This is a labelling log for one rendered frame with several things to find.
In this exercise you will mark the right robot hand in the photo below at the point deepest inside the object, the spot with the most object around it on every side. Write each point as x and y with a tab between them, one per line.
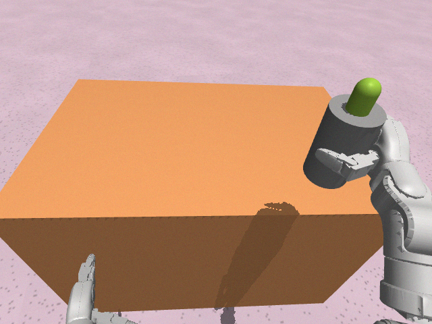
390	144

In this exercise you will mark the right robot arm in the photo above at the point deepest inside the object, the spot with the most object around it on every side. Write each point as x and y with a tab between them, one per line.
404	203

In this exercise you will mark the left robot hand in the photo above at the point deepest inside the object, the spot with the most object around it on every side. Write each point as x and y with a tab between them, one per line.
81	304

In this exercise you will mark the bottle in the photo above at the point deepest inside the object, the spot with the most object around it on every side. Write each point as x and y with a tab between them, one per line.
349	125

